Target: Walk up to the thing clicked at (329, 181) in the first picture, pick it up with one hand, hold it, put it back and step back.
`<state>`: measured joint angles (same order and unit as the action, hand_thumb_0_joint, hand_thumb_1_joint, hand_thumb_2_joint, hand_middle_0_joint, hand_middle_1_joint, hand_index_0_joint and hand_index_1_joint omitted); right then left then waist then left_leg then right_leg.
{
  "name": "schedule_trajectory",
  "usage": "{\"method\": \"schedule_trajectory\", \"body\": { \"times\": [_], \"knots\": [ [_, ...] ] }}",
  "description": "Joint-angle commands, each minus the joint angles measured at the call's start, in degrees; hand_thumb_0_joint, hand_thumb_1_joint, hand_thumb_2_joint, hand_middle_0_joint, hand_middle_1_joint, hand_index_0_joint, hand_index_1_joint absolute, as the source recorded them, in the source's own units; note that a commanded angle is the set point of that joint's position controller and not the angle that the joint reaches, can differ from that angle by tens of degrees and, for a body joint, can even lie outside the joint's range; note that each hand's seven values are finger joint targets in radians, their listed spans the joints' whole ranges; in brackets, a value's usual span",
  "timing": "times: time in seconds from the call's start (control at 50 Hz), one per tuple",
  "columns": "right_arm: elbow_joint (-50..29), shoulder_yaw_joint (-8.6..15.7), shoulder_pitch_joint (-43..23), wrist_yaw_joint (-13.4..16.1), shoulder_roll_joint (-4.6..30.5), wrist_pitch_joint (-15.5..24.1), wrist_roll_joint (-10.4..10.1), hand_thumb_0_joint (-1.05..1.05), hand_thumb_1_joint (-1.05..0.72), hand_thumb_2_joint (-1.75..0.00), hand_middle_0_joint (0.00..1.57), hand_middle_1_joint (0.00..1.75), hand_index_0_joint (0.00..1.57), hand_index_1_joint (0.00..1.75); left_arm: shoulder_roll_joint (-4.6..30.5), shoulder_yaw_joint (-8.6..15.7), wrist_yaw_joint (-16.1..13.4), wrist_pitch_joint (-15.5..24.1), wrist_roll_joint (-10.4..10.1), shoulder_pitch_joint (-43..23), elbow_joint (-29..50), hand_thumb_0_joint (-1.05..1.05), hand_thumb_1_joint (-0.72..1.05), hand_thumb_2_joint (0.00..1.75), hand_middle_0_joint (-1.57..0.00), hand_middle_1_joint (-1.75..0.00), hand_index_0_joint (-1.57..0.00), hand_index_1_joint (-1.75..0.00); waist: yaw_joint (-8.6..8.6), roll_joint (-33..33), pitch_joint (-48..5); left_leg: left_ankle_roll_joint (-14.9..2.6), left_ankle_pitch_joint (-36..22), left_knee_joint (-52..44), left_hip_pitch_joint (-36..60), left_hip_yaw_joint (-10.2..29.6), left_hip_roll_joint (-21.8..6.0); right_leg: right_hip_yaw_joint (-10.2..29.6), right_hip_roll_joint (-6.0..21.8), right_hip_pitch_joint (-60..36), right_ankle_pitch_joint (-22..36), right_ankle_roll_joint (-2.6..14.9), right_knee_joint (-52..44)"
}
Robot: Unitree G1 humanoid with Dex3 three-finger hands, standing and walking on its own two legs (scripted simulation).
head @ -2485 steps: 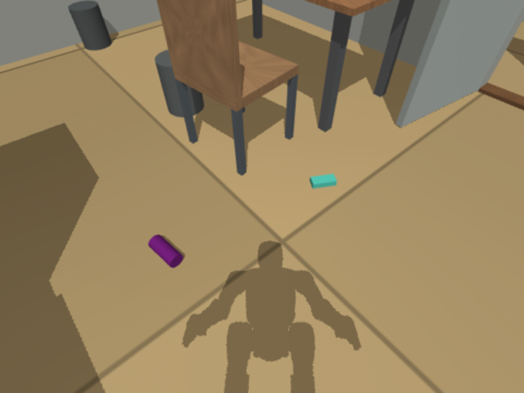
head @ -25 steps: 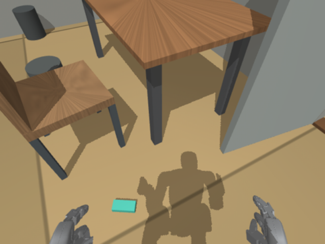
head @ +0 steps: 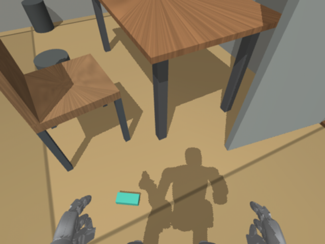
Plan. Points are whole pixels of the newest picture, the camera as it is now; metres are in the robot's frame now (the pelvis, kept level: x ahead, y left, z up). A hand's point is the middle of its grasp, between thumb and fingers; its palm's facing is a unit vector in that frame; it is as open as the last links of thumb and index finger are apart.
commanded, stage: stand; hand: left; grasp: from above
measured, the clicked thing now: (127, 198) +0.46 +0.23 -0.70
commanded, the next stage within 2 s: none
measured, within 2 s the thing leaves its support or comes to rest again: neither
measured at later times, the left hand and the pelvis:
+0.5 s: hand out of the picture +0.03 +0.24 -0.11, palm faces +0.06 -0.94 -0.32, open 7.4 cm; pelvis +0.00 +0.00 +0.05, yaw +1 degrees
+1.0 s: hand out of the picture +0.04 +0.24 -0.10, palm faces +0.06 -0.94 -0.34, open 7.3 cm; pelvis +0.00 +0.00 +0.06, yaw +1 degrees
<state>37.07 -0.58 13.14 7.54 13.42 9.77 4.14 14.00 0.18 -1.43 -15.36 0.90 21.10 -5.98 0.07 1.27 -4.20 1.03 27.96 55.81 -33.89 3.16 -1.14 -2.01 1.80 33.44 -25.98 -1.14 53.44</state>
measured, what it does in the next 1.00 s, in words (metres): rises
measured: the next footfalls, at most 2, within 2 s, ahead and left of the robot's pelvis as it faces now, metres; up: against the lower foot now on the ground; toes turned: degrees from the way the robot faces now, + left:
none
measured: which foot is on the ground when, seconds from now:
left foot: down 0.00-1.00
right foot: down 0.00-1.00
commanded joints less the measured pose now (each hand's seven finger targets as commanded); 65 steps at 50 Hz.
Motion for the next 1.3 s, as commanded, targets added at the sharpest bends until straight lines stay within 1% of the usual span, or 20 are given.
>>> {"method": "schedule_trajectory", "body": {
  "times": [0.0,0.04,0.08,0.12,0.16,0.3,0.32,0.34,0.46,0.52,0.6,0.62,0.64,0.68,0.72,0.76,0.96,1.08,1.22,1.28],
  "knots": [
    [0.7,5.3,-3.6,-4.6,11.8,-3.9,0.5,0.0,-0.9,-0.9,0.2,0.3,0.2,0.3,11.4,5.0,-1.2,12.1,3.4,-5.7,-12.9,0.0,0.9,0.9,-0.2,-0.3,-0.2,-0.3,1.26,-2.6,-3.7,-4.67,-18.8,-12.5,9.1,0.6,0.3,7.5,3.8,-12.8,13.9,5.37,-12.1],
    [2.3,5.2,-4.0,-5.9,11.2,-4.5,-1.0,0.0,-0.9,-0.9,0.2,0.3,0.2,0.3,11.4,5.3,-0.9,12.4,2.5,-8.6,-17.8,0.0,0.9,0.9,-0.2,-0.3,-0.2,-0.3,1.4,-4.1,-2.2,-4.06,-15.1,-14.1,10.5,0.0,0.9,7.3,4.2,-11.8,10.8,4.61,-15.3],
    [4.9,5.5,-4.2,-6.6,11.0,-5.1,-1.2,0.0,-0.9,-0.9,0.2,0.3,0.2,0.3,11.0,5.1,-1.0,13.1,2.2,-10.5,-22.7,0.0,0.9,0.9,-0.2,-0.3,-0.2,-0.3,1.47,-3.4,-0.5,-4.29,-12.9,-17.5,11.3,1.6,0.0,6.5,3.8,-11.9,7.2,3.68,-16.9],
    [6.5,5.8,-5.1,-6.7,12.0,-5.7,-0.8,0.0,-0.9,-0.9,0.2,0.3,0.2,0.3,10.3,5.1,-1.0,13.9,2.1,-10.6,-27.6,0.0,0.9,0.9,-0.2,-0.3,-0.2,-0.3,1.99,0.3,0.5,-4.67,-11.9,-21.7,11.9,4.5,-1.7,3.8,2.3,-13.3,7.3,2.59,-16.3],
    [8.0,5.8,-5.5,-6.6,12.2,-6.2,-0.9,0.0,-0.9,-0.9,0.2,0.3,0.2,0.3,10.0,5.1,-0.9,14.7,2.1,-10.6,-31.9,0.0,0.9,0.9,-0.2,-0.3,-0.2,-0.3,2.09,1.6,1.6,-4.72,-10.8,-24.8,11.6,5.7,-2.4,3.1,2.0,-15.9,8.9,2.16,-17.8],
    [14.0,5.4,-3.5,-5.6,12.6,-7.5,-1.7,0.0,-0.9,-0.9,0.2,0.3,0.2,0.3,11.4,5.1,-1.2,16.1,1.2,-10.8,-42.9,0.0,0.9,0.9,-0.2,-0.3,-0.2,-0.3,0.99,-0.2,1.3,-3.8,-23.1,-27.3,19.5,4.3,-2.6,3.9,4.0,-22.5,19.6,2.42,-24.6],
    [14.9,5.3,-3.9,-5.5,12.8,-7.6,-1.7,0.0,-0.9,-0.9,0.2,0.3,0.2,0.3,11.4,4.9,-1.3,16.1,1.1,-9.8,-44.5,0.0,0.9,0.9,-0.2,-0.3,-0.2,-0.3,1.39,-0.2,1.7,-3.63,-23.4,-27.5,20.7,3.9,-2.5,4.0,4.3,-22.5,20.1,2.43,-25.8],
    [15.7,5.2,-3.3,-5.4,12.7,-7.8,-1.9,0.0,-0.9,-0.9,0.2,0.3,0.2,0.3,11.9,4.9,-1.3,16.0,1.1,-10.6,-45.7,0.0,0.9,0.9,-0.2,-0.3,-0.2,-0.3,0.77,-0.7,2.1,-3.42,-24.1,-28.6,21.1,3.9,-2.6,4.0,4.5,-23.4,20.5,2.44,-26.4],
    [19.3,4.8,-4.4,-5.3,13.3,-8.5,-2.5,0.0,-0.9,-0.9,0.2,0.3,0.2,0.3,12.6,4.2,-1.3,16.0,1.0,-11.3,-51.4,0.0,0.9,0.9,-0.2,-0.3,-0.2,-0.3,1.05,-0.4,4.6,-2.77,-22.4,-33.0,23.1,4.3,-3.3,3.5,4.7,-25.8,17.5,1.76,-31.4],
    [20.6,4.5,-4.5,-5.3,13.5,-8.8,-2.6,0.0,-0.9,-0.9,0.2,0.3,0.2,0.3,12.8,4.0,-1.3,15.8,1.1,-11.4,-53.5,0.0,0.9,0.9,-0.2,-0.3,-0.2,-0.3,0.93,0.0,6.8,-2.6,-18.7,-35.7,22.3,4.7,-3.3,3.2,4.3,-26.0,15.5,1.36,-33.1],
    [21.8,4.4,-5.1,-5.4,14.0,-8.8,-2.7,0.0,-0.9,-0.9,0.2,0.3,0.2,0.3,12.8,3.8,-1.1,16.0,0.9,-11.4,-55.4,0.0,0.9,0.9,-0.2,-0.3,-0.2,-0.3,1.25,0.1,6.7,-2.64,-18.4,-37.4,23.2,5.0,-3.8,3.2,4.7,-27.4,16.3,1.26,-34.1],
    [21.7,4.4,-5.9,-5.5,14.0,-8.7,-2.8,0.0,-0.9,-0.9,0.2,0.3,0.2,0.3,12.8,3.7,-1.1,16.0,1.1,-11.7,-55.7,0.0,0.9,0.9,-0.2,-0.3,-0.2,-0.3,1.26,-0.8,6.8,-2.57,-20.1,-37.1,23.8,5.0,-3.8,3.0,4.7,-26.8,16.4,1.22,-34.5],
    [22.0,4.3,-5.3,-5.5,13.9,-8.8,-2.7,0.0,-0.9,-0.9,0.2,0.3,0.2,0.3,13.4,3.9,-1.1,16.1,1.0,-12.7,-55.7,0.0,0.9,0.9,-0.2,-0.3,-0.2,-0.3,0.79,-0.7,6.6,-2.65,-19.9,-37.4,23.5,4.7,-3.8,3.4,5.0,-27.5,17.0,1.16,-34.9],
    [22.5,4.2,-5.9,-5.6,13.8,-8.8,-2.7,0.0,-0.9,-0.9,0.2,0.3,0.2,0.3,13.5,3.8,-1.1,16.1,1.0,-12.8,-56.4,0.0,0.9,0.9,-0.2,-0.3,-0.2,-0.3,0.98,-1.1,7.0,-2.42,-19.4,-37.7,24.1,4.7,-3.8,3.3,4.9,-26.9,15.7,1.13,-35.4],
    [23.0,4.2,-5.7,-5.6,14.1,-9.0,-2.6,0.0,-0.9,-0.9,0.2,0.3,0.2,0.3,13.6,3.8,-1.0,15.9,0.9,-13.0,-56.9,0.0,0.9,0.9,-0.2,-0.3,-0.2,-0.3,0.92,-0.1,8.3,-2.32,-15.4,-38.6,22.6,4.7,-3.7,3.2,4.7,-26.9,13.6,1.06,-35.9],
    [23.1,4.2,-6.2,-5.8,14.3,-9.0,-2.8,0.0,-0.9,-0.9,0.2,0.3,0.2,0.3,13.5,3.6,-0.8,16.0,0.9,-12.7,-57.2,0.0,0.9,0.9,-0.2,-0.3,-0.2,-0.3,1.08,-0.9,8.0,-2.39,-15.7,-38.8,22.9,4.8,-3.8,3.2,4.7,-27.1,13.6,1.06,-36.3],
    [24.0,3.6,-6.5,-5.9,14.7,-8.8,-2.9,0.0,-0.9,-0.9,0.2,0.3,0.2,0.3,15.0,3.8,-0.6,16.5,0.5,-15.2,-57.5,0.0,0.9,0.9,-0.2,-0.3,-0.2,-0.3,0.79,-0.4,5.9,-2.36,-21.7,-38.6,24.0,4.0,-4.3,3.9,5.7,-29.4,18.7,1.36,-36.9],
    [24.4,3.4,-6.7,-5.9,15.4,-8.7,-2.9,0.0,-0.9,-0.9,0.2,0.3,0.2,0.3,15.0,3.7,-0.5,16.4,0.4,-15.8,-57.8,0.0,0.9,0.9,-0.2,-0.3,-0.2,-0.3,0.66,-0.8,5.1,-2.29,-23.8,-38.6,25.2,3.9,-4.7,3.9,5.7,-29.8,19.8,1.48,-37.0],
    [24.6,3.2,-7.0,-6.0,15.8,-8.7,-3.1,0.0,-0.9,-0.9,0.2,0.3,0.2,0.3,15.6,3.8,-0.3,16.5,0.3,-16.3,-57.9,0.0,0.9,0.9,-0.2,-0.3,-0.2,-0.3,0.55,-1.0,5.1,-2.19,-23.5,-39.0,25.3,3.8,-4.9,3.8,5.6,-29.7,19.8,1.53,-37.2],
    [24.7,3.1,-7.1,-6.1,15.7,-8.8,-3.0,0.0,-0.9,-0.9,0.2,0.3,0.2,0.3,15.6,3.8,-0.1,16.4,0.2,-16.3,-58.0,0.0,0.9,0.9,-0.2,-0.3,-0.2,-0.3,0.63,-0.4,6.3,-2.19,-19.9,-39.7,24.1,3.7,-4.7,3.9,5.4,-29.0,17.1,1.43,-37.6]
  ]
}}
